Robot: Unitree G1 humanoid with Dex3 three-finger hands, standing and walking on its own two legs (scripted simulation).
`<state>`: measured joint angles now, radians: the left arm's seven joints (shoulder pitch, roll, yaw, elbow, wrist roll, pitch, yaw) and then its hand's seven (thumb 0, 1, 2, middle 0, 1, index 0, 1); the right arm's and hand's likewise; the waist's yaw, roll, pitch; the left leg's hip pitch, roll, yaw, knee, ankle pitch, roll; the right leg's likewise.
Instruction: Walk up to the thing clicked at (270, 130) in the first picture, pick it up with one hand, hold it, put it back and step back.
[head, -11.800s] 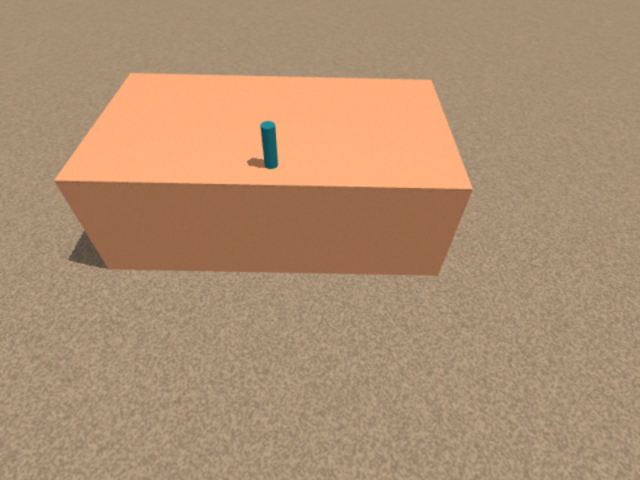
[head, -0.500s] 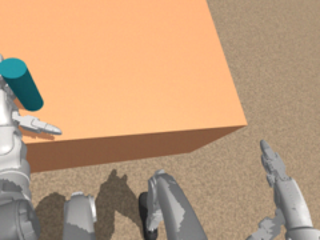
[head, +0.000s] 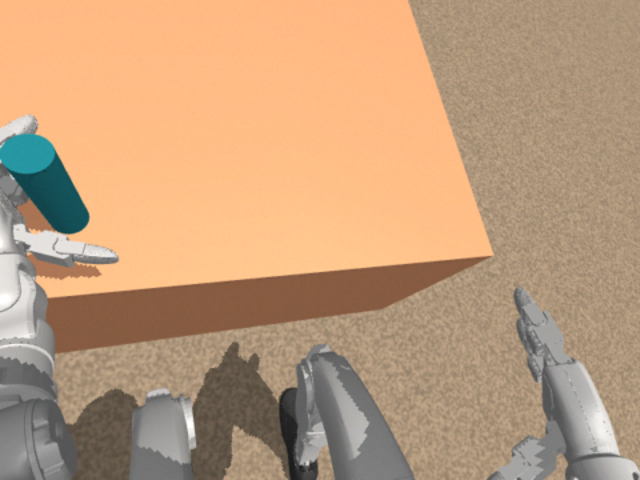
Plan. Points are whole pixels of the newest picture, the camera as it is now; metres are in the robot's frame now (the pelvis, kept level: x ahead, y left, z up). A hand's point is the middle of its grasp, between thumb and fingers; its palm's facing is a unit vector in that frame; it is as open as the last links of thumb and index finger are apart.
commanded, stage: close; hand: left
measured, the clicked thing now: (52, 190) +0.49 +0.20 -0.05
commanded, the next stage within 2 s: settle in 0.48 s
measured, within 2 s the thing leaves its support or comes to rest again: leaves its support in 0.90 s
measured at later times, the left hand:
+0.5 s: hand (63, 184) +0.49 +0.19 -0.04, palm faces +0.16 -0.99 -0.01, open 7.5 cm
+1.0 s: hand (65, 175) +0.49 +0.18 -0.02, palm faces +0.14 -0.99 -0.01, open 5.5 cm
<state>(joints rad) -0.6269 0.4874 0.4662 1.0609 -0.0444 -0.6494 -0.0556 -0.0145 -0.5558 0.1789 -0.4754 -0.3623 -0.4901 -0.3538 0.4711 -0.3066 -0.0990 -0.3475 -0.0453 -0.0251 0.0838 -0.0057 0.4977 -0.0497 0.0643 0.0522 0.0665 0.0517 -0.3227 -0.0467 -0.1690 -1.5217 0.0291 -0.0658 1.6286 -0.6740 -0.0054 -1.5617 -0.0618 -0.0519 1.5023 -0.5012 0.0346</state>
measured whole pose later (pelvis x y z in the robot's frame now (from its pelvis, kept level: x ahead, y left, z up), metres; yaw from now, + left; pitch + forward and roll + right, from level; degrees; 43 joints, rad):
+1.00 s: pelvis +0.00 +0.00 +0.02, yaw +0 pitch +30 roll -4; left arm -0.67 0.49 0.43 1.07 -0.01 -0.59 -0.01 -0.02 0.06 1.22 -1.02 -1.10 -1.06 -1.11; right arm 0.47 -0.30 -0.09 -0.36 -0.05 0.00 0.07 -0.01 0.52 -0.05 0.06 0.05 0.07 0.05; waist -0.34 -0.05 -0.16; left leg -1.43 0.04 -0.06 1.55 -0.64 -0.01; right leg -1.47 -0.05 -0.05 1.42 -0.47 0.03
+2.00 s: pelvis +0.01 +0.00 +0.06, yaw +0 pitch +26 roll -3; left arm -0.62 0.41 0.38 1.01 -0.05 -0.55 -0.04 -0.02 0.07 1.21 -1.00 -1.12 -1.04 -1.13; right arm 0.44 -0.29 -0.09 -0.21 -0.05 0.01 0.04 -0.01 0.53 -0.05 0.06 0.05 0.06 0.05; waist -0.26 -0.04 -0.15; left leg -1.21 0.04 -0.04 1.37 -0.61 -0.01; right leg -1.26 -0.05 -0.04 1.26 -0.45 0.03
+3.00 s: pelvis +0.04 -0.01 +0.14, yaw +1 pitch +13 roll +0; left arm -0.18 0.18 0.17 0.45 -0.14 -0.34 -0.01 -0.02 0.08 1.19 -1.00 -1.12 -1.03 -1.13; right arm 0.44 -0.22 -0.08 0.03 0.00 0.07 -0.03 -0.01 0.56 -0.05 0.06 0.05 0.06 0.05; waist -0.05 -0.02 -0.10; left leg -0.72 0.02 0.01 1.01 -0.51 -0.01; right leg -0.81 -0.06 -0.01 0.97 -0.39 0.04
